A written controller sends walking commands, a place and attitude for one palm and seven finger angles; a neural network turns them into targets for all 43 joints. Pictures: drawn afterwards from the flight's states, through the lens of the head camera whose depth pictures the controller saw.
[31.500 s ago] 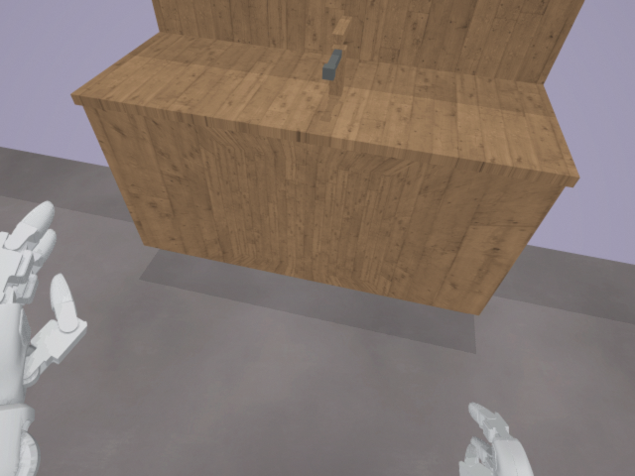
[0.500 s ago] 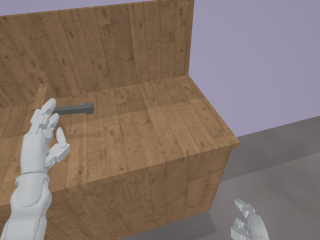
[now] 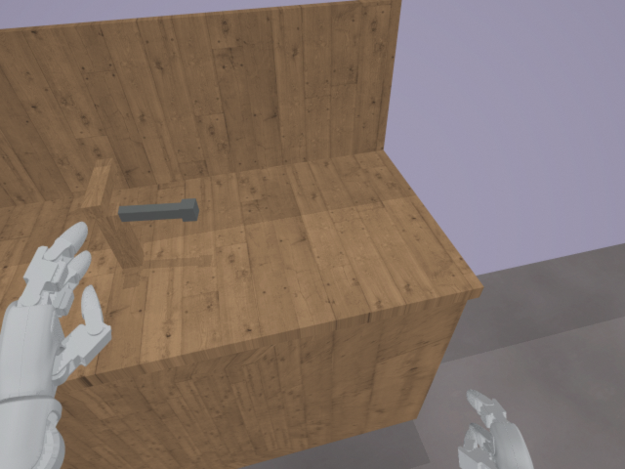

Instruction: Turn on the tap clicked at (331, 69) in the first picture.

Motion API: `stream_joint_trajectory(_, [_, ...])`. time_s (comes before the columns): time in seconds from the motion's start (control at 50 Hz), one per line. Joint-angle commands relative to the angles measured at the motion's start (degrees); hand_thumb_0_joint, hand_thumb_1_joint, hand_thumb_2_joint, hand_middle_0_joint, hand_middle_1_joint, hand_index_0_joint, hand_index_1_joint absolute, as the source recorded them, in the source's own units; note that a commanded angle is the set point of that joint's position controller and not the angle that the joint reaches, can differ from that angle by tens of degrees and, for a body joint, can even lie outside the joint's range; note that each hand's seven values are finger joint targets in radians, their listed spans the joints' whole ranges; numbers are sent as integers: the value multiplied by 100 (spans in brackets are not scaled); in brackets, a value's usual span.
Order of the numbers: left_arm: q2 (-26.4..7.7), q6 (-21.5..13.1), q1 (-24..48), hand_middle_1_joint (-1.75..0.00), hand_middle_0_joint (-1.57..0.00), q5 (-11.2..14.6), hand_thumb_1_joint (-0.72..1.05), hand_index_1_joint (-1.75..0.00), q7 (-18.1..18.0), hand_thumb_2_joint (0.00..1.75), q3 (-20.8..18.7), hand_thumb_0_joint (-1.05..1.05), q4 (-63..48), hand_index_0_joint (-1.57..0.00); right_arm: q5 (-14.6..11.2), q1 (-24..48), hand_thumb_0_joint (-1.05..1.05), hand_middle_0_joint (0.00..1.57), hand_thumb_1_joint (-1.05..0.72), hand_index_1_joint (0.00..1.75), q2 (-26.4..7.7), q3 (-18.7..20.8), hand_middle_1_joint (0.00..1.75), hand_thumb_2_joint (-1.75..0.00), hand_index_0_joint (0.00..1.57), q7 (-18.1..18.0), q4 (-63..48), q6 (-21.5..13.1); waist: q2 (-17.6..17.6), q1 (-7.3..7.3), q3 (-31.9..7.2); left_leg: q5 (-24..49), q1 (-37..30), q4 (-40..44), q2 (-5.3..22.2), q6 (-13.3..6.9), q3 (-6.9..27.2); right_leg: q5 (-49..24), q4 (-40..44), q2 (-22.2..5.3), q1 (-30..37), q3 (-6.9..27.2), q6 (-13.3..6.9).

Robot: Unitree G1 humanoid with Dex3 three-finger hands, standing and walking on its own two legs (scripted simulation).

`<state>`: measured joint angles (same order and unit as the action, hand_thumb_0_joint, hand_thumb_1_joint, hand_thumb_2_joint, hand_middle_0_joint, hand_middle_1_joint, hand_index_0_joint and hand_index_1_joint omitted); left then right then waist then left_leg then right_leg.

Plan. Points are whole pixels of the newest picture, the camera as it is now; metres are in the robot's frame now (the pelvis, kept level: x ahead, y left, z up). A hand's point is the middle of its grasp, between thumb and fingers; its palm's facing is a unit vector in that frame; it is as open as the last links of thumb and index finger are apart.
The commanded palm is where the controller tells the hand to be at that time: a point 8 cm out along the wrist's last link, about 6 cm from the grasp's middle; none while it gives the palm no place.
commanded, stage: draw the hand back beside the body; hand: left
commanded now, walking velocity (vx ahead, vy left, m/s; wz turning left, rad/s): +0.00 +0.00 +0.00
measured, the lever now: (189, 210) +0.49 +0.28 +0.06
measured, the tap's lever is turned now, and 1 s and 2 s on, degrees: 80 80 80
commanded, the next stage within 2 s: step back with the hand held close in 0.16 s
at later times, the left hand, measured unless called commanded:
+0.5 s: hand (97, 329) +0.19 +0.25 +0.15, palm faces +0.37 -0.85 -0.38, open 7.4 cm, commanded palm +0.14 +0.29 +0.17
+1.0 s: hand (35, 387) +0.13 +0.27 +0.15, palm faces +0.41 -0.80 -0.43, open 7.4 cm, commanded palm +0.07 +0.31 +0.17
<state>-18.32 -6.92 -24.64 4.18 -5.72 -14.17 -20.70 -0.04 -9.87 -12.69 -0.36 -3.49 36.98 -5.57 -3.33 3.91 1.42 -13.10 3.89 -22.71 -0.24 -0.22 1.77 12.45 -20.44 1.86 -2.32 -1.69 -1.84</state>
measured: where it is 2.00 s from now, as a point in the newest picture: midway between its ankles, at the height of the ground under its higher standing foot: outside the picture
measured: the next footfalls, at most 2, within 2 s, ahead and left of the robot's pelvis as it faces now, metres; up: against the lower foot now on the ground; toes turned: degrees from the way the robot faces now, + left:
right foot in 1.54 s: -0.15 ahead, -0.12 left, +0.00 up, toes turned +2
left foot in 1.82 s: -0.28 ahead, +0.13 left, +0.00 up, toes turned +6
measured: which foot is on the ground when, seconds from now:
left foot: down 0.00-1.00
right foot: down 0.00-1.00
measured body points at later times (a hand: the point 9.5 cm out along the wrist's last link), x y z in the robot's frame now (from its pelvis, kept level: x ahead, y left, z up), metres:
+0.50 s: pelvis -0.02 +0.01 +0.00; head -0.02 -0.01 +0.45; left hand +0.17 +0.29 +0.17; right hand +0.18 -0.22 -0.08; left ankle +0.00 +0.12 -0.74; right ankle -0.01 -0.10 -0.74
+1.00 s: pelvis -0.08 +0.02 -0.02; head -0.06 +0.03 +0.43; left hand +0.11 +0.31 +0.17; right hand +0.10 -0.20 -0.10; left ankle +0.00 +0.12 -0.74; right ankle -0.05 -0.10 -0.74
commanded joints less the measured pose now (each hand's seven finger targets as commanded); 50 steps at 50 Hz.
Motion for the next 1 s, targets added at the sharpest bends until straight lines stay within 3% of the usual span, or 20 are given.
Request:
stream_joint_trajectory(0.0, [-932,-344,1031,-30,-20,-1,90,-30,-128,90,-541,0,-1147,-20,9,879,0,20,-90,30,-579,196,30,-90,20,-71,-916,-324,28,-89,-296,895,-61,259,96,-140,-27,-732,392,-197,-321,91,-16])
stream_joint_trajectory(0.08, [-944,-328,929,-30,-20,7,90,-30,-125,90,-560,0,-1128,-20,11,920,0,20,-90,30,-575,169,30,-90,20,-59,-929,-331,-96,-47,-240,833,18,308,80,-125,31,-639,390,-203,-279,94,-38])
stream_joint_trajectory(0.12, [-935,-333,872,-30,-20,22,90,-30,-131,90,-554,0,-1113,-20,16,911,0,20,-90,30,-556,167,30,-90,20,-63,-942,-325,143,-40,-286,814,15,298,92,-137,26,-625,387,-196,-261,76,-24])
stream_joint_trajectory(0.18, [-1038,-338,848,-30,-20,1,90,-30,-138,90,-662,0,-1254,-20,31,911,0,20,-90,30,-569,162,30,-90,20,-53,-939,-345,-168,-19,-377,953,-2,291,80,-114,24,-770,351,-210,-187,79,-49])
stream_joint_trajectory(0.24, [-965,-329,747,-30,-20,24,90,-30,-124,90,-636,0,-1148,-20,30,888,0,20,-90,30,-563,171,30,-90,20,-54,-938,-327,124,-26,-391,999,10,258,104,-132,-7,-852,351,-209,-177,76,-29])
stream_joint_trajectory(0.26, [-1229,-365,1046,-30,-20,37,90,-30,-150,90,-840,0,-1431,-20,25,904,0,20,-90,30,-570,179,30,-90,20,-54,-951,-335,52,-14,-551,1015,-59,245,94,-142,-5,-893,359,-223,-119,108,-32])
stream_joint_trajectory(0.28, [-2036,-602,2207,-30,-20,63,90,-30,-239,90,-1653,0,-1917,-20,-64,910,0,20,-90,30,-502,37,30,-90,20,-78,-1312,-251,-375,-145,111,632,366,59,198,-178,155,-1317,514,-513,-677,630,5])
stream_joint_trajectory(0.3, [-1432,-590,1262,-30,-20,46,90,-30,-183,90,-1260,0,-1232,-20,4,826,0,20,-90,30,-468,46,30,-90,20,-109,-981,-177,99,-195,-34,748,409,-90,228,-189,240,-1680,437,-654,-734,574,23])
stream_joint_trajectory(0.32, [-1101,-522,681,-30,-20,3,90,-30,-120,90,-1009,0,-844,-20,19,699,0,20,-90,30,-532,94,30,-90,20,-79,-1008,-94,434,-213,-186,977,359,-211,268,-189,279,-1885,367,-681,-766,546,52])
stream_joint_trajectory(0.34, [-949,-488,487,-30,-20,-3,90,-30,-75,90,-853,0,-927,-20,6,686,0,20,-90,30,-563,138,30,-90,20,-56,-1113,-40,491,-226,-419,1172,305,-287,318,-187,250,-2029,269,-738,-727,532,74])
stream_joint_trajectory(0.4, [-944,-481,121,-30,-20,-24,90,-30,-79,90,-815,0,-1246,-20,2,646,0,20,-90,30,-637,187,30,-90,20,-78,-1269,78,18,-208,-903,1806,274,-245,436,-177,238,-2048,-25,-708,-619,417,103])
stream_joint_trajectory(0.48, [-1271,-449,35,-30,-20,-36,90,-30,-167,90,-1065,0,-1643,-20,-9,675,0,20,-90,30,-677,213,30,-90,20,-140,-1395,173,94,-208,-1012,1799,489,-163,504,-156,352,-1676,-124,-675,-733,394,106])
stream_joint_trajectory(0.56, [-1348,-497,2,-30,-20,-53,90,-30,-255,90,-1168,0,-1818,-20,-27,644,0,20,-90,30,-666,255,30,-90,20,-191,-1437,175,128,-220,-918,1138,825,-148,516,-158,416,-1208,-150,-658,-901,452,101])
stream_joint_trajectory(0.6, [-1315,-502,-12,-30,-20,-71,90,-30,-288,90,-1133,0,-1909,-20,-26,625,0,20,-90,30,-668,258,30,-90,20,-205,-1436,169,-109,-243,-913,801,988,-84,531,-161,479,-932,-205,-637,-926,451,86])
stream_joint_trajectory(0.66, [-1280,-509,-86,-30,-20,-84,90,-30,-327,90,-1123,0,-1835,-20,-43,575,0,20,-90,30,-693,291,30,-90,20,-203,-1430,132,136,-274,-762,32,1254,-142,517,-176,516,-514,-113,-681,-1140,556,61])
stream_joint_trajectory(0.76, [-1217,-519,-69,-30,-20,-136,90,-30,-393,90,-1048,0,-1893,-20,-60,489,0,20,-90,30,-736,297,30,-90,20,-203,-1398,65,201,-335,-606,-983,1527,-267,510,-205,613,404,-8,-742,-1573,663,10])
stream_joint_trajectory(0.82, [-1254,-558,56,-30,-20,-193,90,-30,-450,90,-1075,0,-2081,-20,-35,514,0,20,-90,30,-769,274,30,-90,20,-224,-1399,4,-218,-344,-539,-1528,1859,110,659,-265,886,811,-283,-541,-1559,518,66])
stream_joint_trajectory(0.88, [-1347,-589,237,-30,-20,-327,90,-30,-473,90,-1267,0,-2167,-20,-2,571,0,20,-90,30,-845,281,30,-90,20,-241,-1421,-57,-964,-309,-541,-2653,3056,1223,1094,-512,1611,419,-1433,-23,-422,285,256])
stream_joint_trajectory(0.92, [-1206,-595,228,-30,-20,-386,90,-30,-439,90,-1212,0,-2088,-20,17,467,0,20,-90,30,-736,303,30,-90,20,-224,-1400,-88,-763,-287,-647,-2271,2994,1148,1178,-583,1651,113,-1747,34,-311,334,269])
stream_joint_trajectory(0.98, [-1257,-604,-124,-30,-20,-348,90,-30,-373,90,-1314,0,-1874,-20,40,450,0,20,-90,30,-723,297,30,-90,20,-174,-1360,-114,-363,-295,-563,-1781,2777,607,960,-545,1309,-151,-1088,-88,-520,504,205])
